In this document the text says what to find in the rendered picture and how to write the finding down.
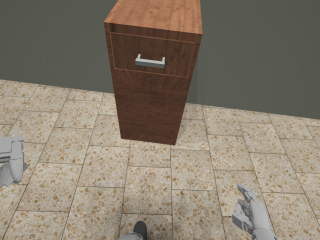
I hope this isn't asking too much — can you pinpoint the left robot foot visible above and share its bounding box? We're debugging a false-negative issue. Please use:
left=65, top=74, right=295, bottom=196
left=133, top=221, right=147, bottom=240

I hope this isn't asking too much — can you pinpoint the robot left hand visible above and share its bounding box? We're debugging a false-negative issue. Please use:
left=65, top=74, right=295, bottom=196
left=0, top=133, right=28, bottom=188

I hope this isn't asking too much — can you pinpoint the robot right hand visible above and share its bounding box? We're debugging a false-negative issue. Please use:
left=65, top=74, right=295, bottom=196
left=232, top=183, right=272, bottom=235

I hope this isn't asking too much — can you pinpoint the right robot forearm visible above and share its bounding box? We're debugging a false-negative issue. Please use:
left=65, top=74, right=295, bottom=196
left=251, top=228, right=278, bottom=240

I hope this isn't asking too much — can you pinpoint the cabinet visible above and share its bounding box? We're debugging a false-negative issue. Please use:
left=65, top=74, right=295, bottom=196
left=103, top=0, right=203, bottom=146

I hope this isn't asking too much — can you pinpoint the handle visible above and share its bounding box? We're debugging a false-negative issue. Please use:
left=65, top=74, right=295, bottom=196
left=135, top=54, right=165, bottom=69

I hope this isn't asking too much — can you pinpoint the drawer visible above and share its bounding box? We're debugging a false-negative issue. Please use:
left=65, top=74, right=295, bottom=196
left=111, top=32, right=195, bottom=77

